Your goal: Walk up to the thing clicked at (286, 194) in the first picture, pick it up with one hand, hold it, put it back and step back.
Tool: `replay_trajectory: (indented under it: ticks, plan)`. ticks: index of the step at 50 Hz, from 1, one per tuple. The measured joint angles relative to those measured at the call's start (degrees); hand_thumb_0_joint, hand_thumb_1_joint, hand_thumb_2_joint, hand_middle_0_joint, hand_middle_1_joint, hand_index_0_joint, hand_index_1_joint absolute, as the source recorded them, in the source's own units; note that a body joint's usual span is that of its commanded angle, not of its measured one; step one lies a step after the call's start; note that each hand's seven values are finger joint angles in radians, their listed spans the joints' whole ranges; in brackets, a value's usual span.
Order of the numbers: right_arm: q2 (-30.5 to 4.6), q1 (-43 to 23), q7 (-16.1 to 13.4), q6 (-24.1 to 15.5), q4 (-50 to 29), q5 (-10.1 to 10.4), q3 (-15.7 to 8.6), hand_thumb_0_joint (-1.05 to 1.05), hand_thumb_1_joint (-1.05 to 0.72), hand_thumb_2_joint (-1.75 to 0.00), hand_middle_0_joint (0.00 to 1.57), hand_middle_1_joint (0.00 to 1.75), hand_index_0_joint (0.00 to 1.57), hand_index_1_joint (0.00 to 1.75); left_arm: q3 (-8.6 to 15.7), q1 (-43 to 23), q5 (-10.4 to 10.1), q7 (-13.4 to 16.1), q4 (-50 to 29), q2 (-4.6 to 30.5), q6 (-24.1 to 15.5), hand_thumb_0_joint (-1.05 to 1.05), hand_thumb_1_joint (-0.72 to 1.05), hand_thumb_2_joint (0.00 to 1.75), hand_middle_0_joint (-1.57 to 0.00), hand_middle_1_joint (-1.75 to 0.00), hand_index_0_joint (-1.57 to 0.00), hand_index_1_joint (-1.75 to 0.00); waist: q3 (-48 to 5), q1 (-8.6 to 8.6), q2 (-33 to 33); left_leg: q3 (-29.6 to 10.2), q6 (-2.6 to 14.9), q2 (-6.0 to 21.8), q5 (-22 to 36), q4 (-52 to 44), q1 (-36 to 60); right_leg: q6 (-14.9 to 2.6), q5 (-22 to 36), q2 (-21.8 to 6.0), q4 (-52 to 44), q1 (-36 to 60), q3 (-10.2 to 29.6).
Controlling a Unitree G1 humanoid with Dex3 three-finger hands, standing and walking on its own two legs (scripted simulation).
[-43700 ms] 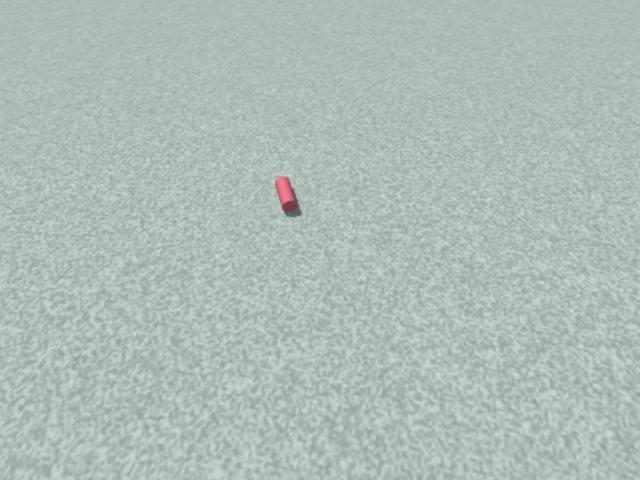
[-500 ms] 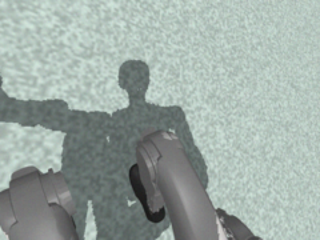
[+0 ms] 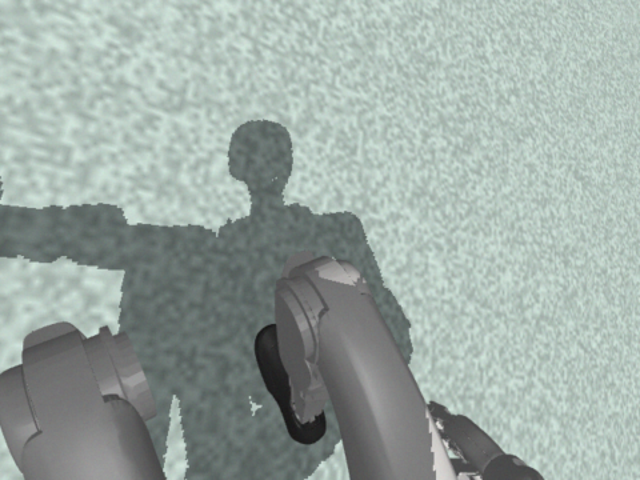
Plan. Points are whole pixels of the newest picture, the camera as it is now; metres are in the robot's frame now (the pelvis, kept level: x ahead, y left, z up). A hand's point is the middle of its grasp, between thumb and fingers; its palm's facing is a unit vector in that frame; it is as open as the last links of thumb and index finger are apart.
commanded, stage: rest palm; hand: left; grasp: from above
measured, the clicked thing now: out of the picture +0.47 +0.37 -0.27
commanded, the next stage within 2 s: close in 0.46 s
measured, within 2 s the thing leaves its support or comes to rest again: neither
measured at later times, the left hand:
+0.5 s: hand out of the picture +0.45 +0.36 -0.24, palm faces -0.44 -0.11 -0.89, open 14.1 cm
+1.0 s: hand out of the picture +0.45 +0.34 -0.24, palm faces -0.41 -0.06 -0.91, open 13.2 cm
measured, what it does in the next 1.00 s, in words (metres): stands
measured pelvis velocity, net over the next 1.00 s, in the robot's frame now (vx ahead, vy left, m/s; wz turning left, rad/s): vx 0.00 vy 0.00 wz -0.03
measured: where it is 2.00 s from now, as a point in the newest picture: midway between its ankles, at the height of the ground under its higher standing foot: (221, 445)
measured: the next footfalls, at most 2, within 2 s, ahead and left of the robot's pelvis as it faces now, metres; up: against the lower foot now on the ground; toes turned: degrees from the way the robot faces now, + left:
none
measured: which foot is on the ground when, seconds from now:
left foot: down 0.00-1.00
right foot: down 0.00-1.00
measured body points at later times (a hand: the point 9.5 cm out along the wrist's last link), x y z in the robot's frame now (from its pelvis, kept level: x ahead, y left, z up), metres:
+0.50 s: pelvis +0.00 +0.00 -0.01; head +0.27 +0.14 +0.32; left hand +0.47 +0.36 -0.19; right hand +0.06 -0.25 -0.06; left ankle +0.07 +0.13 -0.28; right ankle +0.11 -0.13 -0.27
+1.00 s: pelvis +0.00 +0.00 +0.00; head +0.26 +0.14 +0.33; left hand +0.47 +0.34 -0.19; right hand +0.07 -0.25 -0.06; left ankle +0.07 +0.13 -0.28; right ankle +0.11 -0.13 -0.27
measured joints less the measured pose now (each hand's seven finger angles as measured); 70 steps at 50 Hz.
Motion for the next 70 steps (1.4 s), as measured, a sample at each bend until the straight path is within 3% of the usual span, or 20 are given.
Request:
replay_trajectory:
  ticks: [7, 13, 24, 31, 34, 39, 44, 50, 53, 60, 70]
  plan:
    - [0.2, -0.4, 0.3, -1.2, 0.3, -0.4, 0.9, 0.00, -0.91, -0.91, 0.21, 0.30, 0.21, 0.30, -1.2, -1.0, 1.4, 4.3, 3.1, -0.5, 1.3, 0.00, -0.54, 1.05, -0.09, -1.00, -0.08, -1.01, -0.5, -0.99, -0.1, -0.2, 0.46, 0.3, 0.2, 0.6, -0.6, 0.03, 0.5, 0.4, 0.1, -0.4, -0.2]
    - [0.2, -0.4, 0.7, -3.0, -0.1, -0.2, 1.3, 0.00, -0.91, -0.91, 0.21, 0.30, 0.21, 0.30, -1.5, -1.7, 0.6, 5.7, 4.8, -0.8, 4.4, 0.00, -0.53, 1.04, -0.09, -1.00, -0.08, -1.01, -0.1, -1.70, 0.0, 0.3, 1.11, 0.5, 0.6, 0.8, -1.3, 0.02, 0.9, 0.6, 0.1, -1.0, 0.2]
    - [-0.4, 0.7, 1.7, -4.4, -0.7, -0.1, 1.1, 0.00, -0.91, -0.91, 0.21, 0.30, 0.21, 0.30, 2.1, -1.0, -2.3, 2.0, 2.3, 1.1, 6.8, 0.00, -0.52, 1.02, -0.10, -1.00, -0.09, -1.01, 0.8, -1.86, 0.1, 0.1, 0.94, 0.3, 0.1, 1.1, -1.5, -0.04, 0.3, 0.3, 0.4, -1.1, 0.0]
    - [-0.8, 0.4, 1.6, -3.0, -1.0, -0.1, 1.2, 0.00, -0.91, -0.91, 0.21, 0.30, 0.20, 0.30, 0.8, 0.5, -4.1, -1.9, 0.2, 1.3, 4.8, 0.00, -0.51, 1.02, -0.10, -1.02, -0.09, -1.02, 2.2, -0.90, 0.4, -0.4, 0.68, 0.2, -0.2, 0.9, -0.6, 0.20, 0.1, 0.1, 0.1, -0.1, -0.4]
    - [-0.8, 0.2, 1.5, -2.4, -1.2, -0.2, 1.7, 0.00, -0.91, -0.91, 0.21, 0.30, 0.20, 0.30, 0.5, 1.1, -3.5, -2.3, -0.6, 1.0, 2.7, 0.00, -0.49, 1.01, -0.10, -1.03, -0.10, -1.03, 2.6, -0.47, 0.0, -0.7, 0.51, 0.2, -0.2, 0.8, -0.1, 0.20, 0.2, 0.2, -0.1, 0.4, -0.6]
    - [-0.8, -0.3, 1.2, -1.9, -1.4, -0.6, 2.4, 0.00, -0.90, -0.90, 0.21, 0.30, 0.21, 0.30, 1.0, 1.5, -1.6, 0.2, -0.6, 0.9, -0.1, 0.00, -0.45, 0.98, -0.11, -1.03, -0.12, -1.02, 2.2, -0.27, -0.8, -1.2, 0.23, 0.3, -0.1, 1.0, 0.3, -0.06, 0.6, 0.3, -0.2, 0.6, -1.1]
    - [-0.8, -1.0, 1.2, -2.2, -0.8, -1.0, 2.1, 0.00, -0.90, -0.90, 0.21, 0.30, 0.21, 0.30, -0.2, 0.8, 1.0, 4.0, 0.5, 0.4, 0.1, 0.00, -0.42, 0.96, -0.13, -1.02, -0.14, -1.00, 1.1, -0.44, -1.1, -1.2, 0.21, 0.4, -0.1, 1.2, 0.2, 0.00, 0.8, 0.4, 0.1, 0.4, -1.0]
    - [-0.8, -1.8, 1.0, -3.8, -0.5, -0.8, 1.7, 0.00, -0.90, -0.90, 0.21, 0.30, 0.21, 0.30, -2.0, -1.3, 0.3, 6.5, 4.2, 0.3, 3.9, 0.00, -0.37, 0.93, -0.16, -0.99, -0.17, -0.97, 0.6, -1.21, -0.5, -0.5, 0.93, 0.8, 0.3, 1.0, -0.6, 0.16, 1.1, 0.6, -0.2, -0.3, -0.5]
    - [-1.0, -1.6, 1.1, -4.7, -0.8, -0.4, 1.7, 0.00, -0.90, -0.90, 0.20, 0.30, 0.20, 0.30, -2.2, -2.2, -0.9, 6.0, 4.8, 0.3, 5.5, 0.00, -0.34, 0.90, -0.17, -0.97, -0.19, -0.95, 0.9, -1.41, -0.4, -0.1, 1.25, 0.9, 0.4, 0.8, -0.9, 0.10, 1.2, 0.6, -0.4, -0.6, -0.3]
    - [-1.2, -0.3, 1.5, -5.1, -1.2, 0.2, 1.8, 0.00, -0.90, -0.90, 0.21, 0.30, 0.21, 0.30, 0.9, -1.9, -3.1, 2.5, 2.9, 1.7, 6.8, 0.00, -0.28, 0.82, -0.22, -0.94, -0.24, -0.91, 1.4, -1.73, -0.5, -0.1, 0.97, 0.7, -0.1, 0.9, -1.1, -0.15, 0.7, 0.3, -0.1, -0.8, -0.3]
    - [-1.2, -0.2, 1.1, -2.4, -1.5, -0.2, 2.1, 0.00, -0.90, -0.90, 0.21, 0.30, 0.21, 0.30, 0.8, 0.6, -4.1, -2.5, -1.0, 2.3, 3.5, 0.00, -0.19, 0.77, -0.28, -0.91, -0.31, -0.88, 2.9, -0.45, 0.0, -0.9, 0.39, 0.3, -0.4, 0.7, -0.3, 0.24, 0.3, -0.1, -0.4, 0.1, -0.9]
